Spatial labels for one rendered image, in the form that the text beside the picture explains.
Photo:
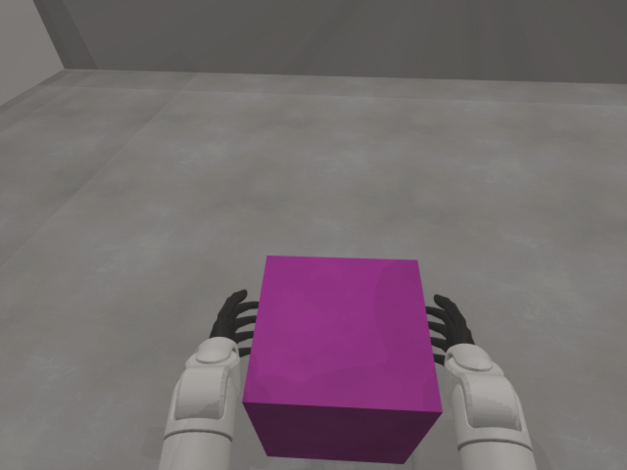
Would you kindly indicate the robot left hand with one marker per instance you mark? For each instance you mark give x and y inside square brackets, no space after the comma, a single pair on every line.
[227,323]

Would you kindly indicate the robot right forearm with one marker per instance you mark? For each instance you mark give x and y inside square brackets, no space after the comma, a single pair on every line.
[491,430]

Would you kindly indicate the robot left forearm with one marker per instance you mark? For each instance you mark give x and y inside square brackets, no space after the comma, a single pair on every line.
[201,417]

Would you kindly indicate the robot right hand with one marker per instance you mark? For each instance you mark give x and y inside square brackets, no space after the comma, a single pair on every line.
[455,330]

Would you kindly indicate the carton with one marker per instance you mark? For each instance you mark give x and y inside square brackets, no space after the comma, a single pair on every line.
[341,364]

